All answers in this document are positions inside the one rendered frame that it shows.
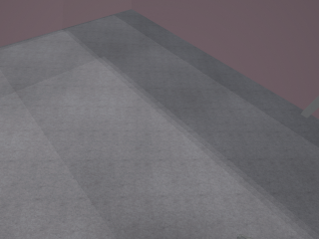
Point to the panel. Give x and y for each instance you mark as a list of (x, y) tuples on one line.
[(311, 108)]

